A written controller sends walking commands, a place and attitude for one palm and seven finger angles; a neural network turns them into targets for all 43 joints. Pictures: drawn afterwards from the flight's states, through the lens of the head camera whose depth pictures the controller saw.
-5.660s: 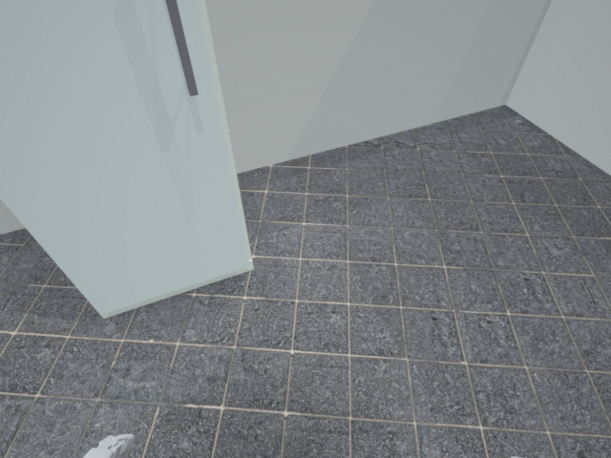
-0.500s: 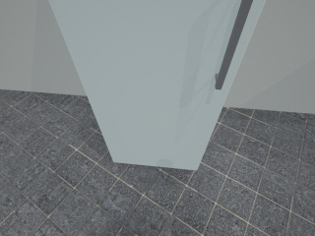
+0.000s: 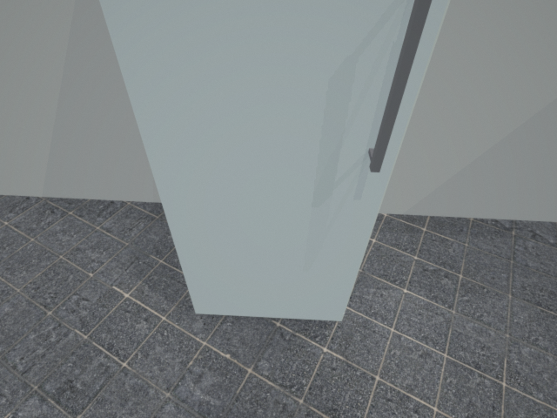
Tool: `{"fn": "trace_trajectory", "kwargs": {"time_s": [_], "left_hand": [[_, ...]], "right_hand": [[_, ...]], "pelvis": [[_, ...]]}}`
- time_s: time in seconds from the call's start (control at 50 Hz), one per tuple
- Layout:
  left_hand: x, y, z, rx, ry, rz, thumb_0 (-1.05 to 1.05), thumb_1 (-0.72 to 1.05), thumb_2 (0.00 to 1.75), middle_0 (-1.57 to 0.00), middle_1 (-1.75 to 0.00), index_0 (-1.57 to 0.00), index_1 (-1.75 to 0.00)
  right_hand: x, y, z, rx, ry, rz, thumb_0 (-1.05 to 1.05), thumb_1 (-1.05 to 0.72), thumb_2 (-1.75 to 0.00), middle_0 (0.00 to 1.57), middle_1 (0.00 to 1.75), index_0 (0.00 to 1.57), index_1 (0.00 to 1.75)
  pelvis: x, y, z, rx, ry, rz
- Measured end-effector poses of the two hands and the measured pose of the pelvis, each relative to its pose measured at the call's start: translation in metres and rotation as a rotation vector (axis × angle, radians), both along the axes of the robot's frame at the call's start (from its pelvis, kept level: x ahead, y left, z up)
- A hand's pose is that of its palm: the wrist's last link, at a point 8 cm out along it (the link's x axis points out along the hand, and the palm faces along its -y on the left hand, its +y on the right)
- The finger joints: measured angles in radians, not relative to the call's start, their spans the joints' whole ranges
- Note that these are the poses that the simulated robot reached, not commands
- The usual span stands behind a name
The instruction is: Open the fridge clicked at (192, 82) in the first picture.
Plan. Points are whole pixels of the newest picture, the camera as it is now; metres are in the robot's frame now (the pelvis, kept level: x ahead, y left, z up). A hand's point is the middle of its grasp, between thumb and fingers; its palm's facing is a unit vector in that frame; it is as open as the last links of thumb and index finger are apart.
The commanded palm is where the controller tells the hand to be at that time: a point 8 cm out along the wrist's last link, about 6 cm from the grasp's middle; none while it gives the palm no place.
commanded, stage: come to a stop and stand still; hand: right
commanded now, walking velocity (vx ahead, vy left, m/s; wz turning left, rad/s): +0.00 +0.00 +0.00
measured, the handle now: (393, 87) +0.58 -0.15 +0.23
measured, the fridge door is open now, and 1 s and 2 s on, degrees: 0 0 0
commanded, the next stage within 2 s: look again from close up in 0.78 s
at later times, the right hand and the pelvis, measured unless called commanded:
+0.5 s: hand out of the picture -0.03 -0.19 -0.18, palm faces +0.05 +0.98 -0.17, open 7.4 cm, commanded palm none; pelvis -0.01 -0.02 +0.00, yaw +0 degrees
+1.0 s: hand out of the picture -0.01 -0.19 -0.17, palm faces +0.03 +0.99 -0.16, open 7.4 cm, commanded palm none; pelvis +0.00 -0.03 +0.00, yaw +0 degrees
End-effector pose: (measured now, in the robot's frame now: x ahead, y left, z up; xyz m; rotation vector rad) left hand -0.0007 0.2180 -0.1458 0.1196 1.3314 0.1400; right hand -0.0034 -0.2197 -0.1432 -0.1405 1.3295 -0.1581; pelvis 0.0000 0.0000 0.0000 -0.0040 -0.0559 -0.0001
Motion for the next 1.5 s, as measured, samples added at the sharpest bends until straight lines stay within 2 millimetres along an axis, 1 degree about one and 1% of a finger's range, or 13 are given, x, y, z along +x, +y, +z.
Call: {"fn": "trace_trajectory", "kwargs": {"time_s": [0.1,0.18,0.28,0.38,0.48,0.6,0.84,1.16,1.5], "left_hand": [[-0.016,-0.003,0.002,0.003,0.039,0.001,0.0,0.92,0.9,-0.2,-0.3,-0.2,-0.3],[-0.027,-0.008,0.004,0.004,0.064,0.005,0.0,0.91,0.9,-0.2,-0.3,-0.2,-0.3],[-0.037,-0.016,0.004,0.0,0.088,0.009,0.0,0.91,0.9,-0.2,-0.3,-0.2,-0.3],[-0.041,-0.026,0.005,-0.005,0.098,0.014,0.0,0.91,0.9,-0.2,-0.3,-0.2,-0.3],[-0.038,-0.034,0.004,-0.015,0.096,0.014,0.0,0.91,0.9,-0.2,-0.3,-0.2,-0.3],[-0.025,-0.04,0.003,-0.023,0.068,0.011,0.0,0.91,0.9,-0.2,-0.3,-0.2,-0.3],[-0.01,-0.033,0.004,-0.003,0.045,0.011,0.01,0.92,0.9,-0.2,-0.3,-0.2,-0.3],[-0.008,-0.033,0.006,-0.003,0.062,0.013,0.01,0.92,0.9,-0.2,-0.3,-0.2,-0.3],[-0.006,-0.032,0.005,-0.009,0.073,0.011,0.01,0.92,0.9,-0.2,-0.3,-0.2,-0.3]], "right_hand": [[-0.018,0.002,-0.002,0.018,0.035,-0.015,0.01,-0.91,-0.9,0.2,0.29,0.2,0.3],[-0.028,0.0,-0.004,0.025,0.055,-0.022,0.01,-0.91,-0.9,0.2,0.29,0.2,0.3],[-0.034,-0.006,-0.004,0.028,0.07,-0.026,0.01,-0.91,-0.9,0.2,0.29,0.2,0.3],[-0.035,-0.012,-0.004,0.028,0.077,-0.028,0.01,-0.91,-0.9,0.2,0.29,0.2,0.3],[-0.033,-0.018,-0.003,0.023,0.074,-0.029,0.01,-0.91,-0.9,0.2,0.29,0.2,0.3],[-0.027,-0.02,-0.001,0.019,0.064,-0.028,0.0,-0.91,-0.9,0.2,0.29,0.2,0.3],[-0.014,-0.017,-0.001,0.03,0.052,-0.014,0.0,-0.91,-0.9,0.2,0.29,0.2,0.3],[-0.004,-0.019,-0.001,0.027,0.051,-0.005,0.0,-0.91,-0.9,0.2,0.29,0.2,0.3],[-0.004,-0.016,0.0,0.027,0.062,-0.01,0.0,-0.91,-0.9,0.2,0.29,0.2,0.3]], "pelvis": [[-0.005,-0.002,0.001,0.003,0.001,-0.003],[-0.008,-0.005,0.002,0.006,0.002,-0.004],[-0.012,-0.011,0.002,0.008,0.01,-0.005],[-0.013,-0.017,0.002,0.009,0.02,-0.005],[-0.011,-0.022,0.002,0.008,0.028,-0.006],[-0.008,-0.026,0.003,0.006,0.029,-0.003],[-0.002,-0.027,0.003,0.003,0.025,0.006],[0.003,-0.026,0.004,0.004,0.026,0.008],[0.007,-0.024,0.005,0.002,0.026,0.008]]}}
